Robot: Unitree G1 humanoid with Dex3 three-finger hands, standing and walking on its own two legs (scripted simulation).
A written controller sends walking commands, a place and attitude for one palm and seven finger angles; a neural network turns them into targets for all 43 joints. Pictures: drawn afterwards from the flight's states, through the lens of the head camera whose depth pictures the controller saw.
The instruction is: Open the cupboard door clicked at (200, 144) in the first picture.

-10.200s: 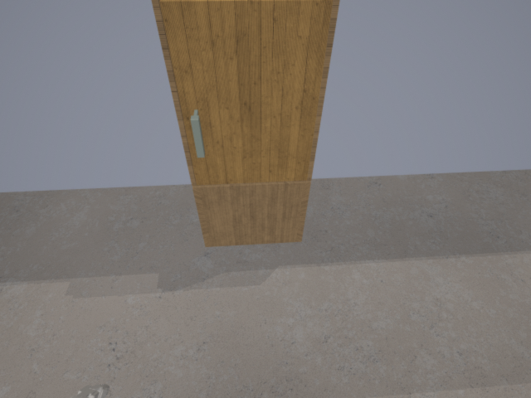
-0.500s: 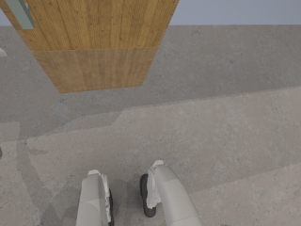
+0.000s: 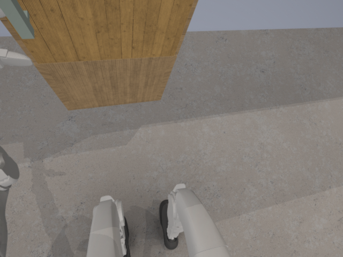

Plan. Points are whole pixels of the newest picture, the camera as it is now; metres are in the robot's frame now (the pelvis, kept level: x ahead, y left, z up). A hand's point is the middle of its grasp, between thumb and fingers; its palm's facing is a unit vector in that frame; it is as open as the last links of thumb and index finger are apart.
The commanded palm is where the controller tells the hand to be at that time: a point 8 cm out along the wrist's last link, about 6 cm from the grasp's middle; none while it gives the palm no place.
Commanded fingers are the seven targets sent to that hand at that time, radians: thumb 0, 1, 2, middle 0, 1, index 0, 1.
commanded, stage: slide the fingers in behind the handle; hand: left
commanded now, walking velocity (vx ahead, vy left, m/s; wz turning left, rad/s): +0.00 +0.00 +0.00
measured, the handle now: out of the picture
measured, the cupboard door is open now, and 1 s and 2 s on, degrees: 0 0 0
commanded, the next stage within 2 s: close the thumb around the handle in 1.14 s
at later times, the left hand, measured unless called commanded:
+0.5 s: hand (13, 27) +0.57 +0.24 +0.04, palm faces +0.10 -0.99 -0.03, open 14.0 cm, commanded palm +0.55 +0.25 +0.04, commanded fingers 0.00 -0.50 0.30 -0.30 -1.20 -0.30 -1.20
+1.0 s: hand (19, 27) +0.57 +0.23 +0.04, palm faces +0.10 -0.99 -0.02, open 13.9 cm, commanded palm +0.55 +0.25 +0.04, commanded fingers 0.00 -0.50 0.30 -0.30 -1.20 -0.30 -1.20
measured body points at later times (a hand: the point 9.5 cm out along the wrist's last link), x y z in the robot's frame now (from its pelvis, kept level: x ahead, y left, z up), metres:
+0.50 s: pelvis +0.01 +0.00 +0.00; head +0.22 +0.04 +0.39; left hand +0.55 +0.30 +0.04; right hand +0.01 -0.26 -0.10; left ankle +0.03 +0.09 -0.58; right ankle +0.06 -0.12 -0.58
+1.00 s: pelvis +0.00 +0.00 +0.00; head +0.22 +0.04 +0.39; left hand +0.56 +0.29 +0.04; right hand +0.00 -0.26 -0.10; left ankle +0.03 +0.09 -0.58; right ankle +0.06 -0.12 -0.58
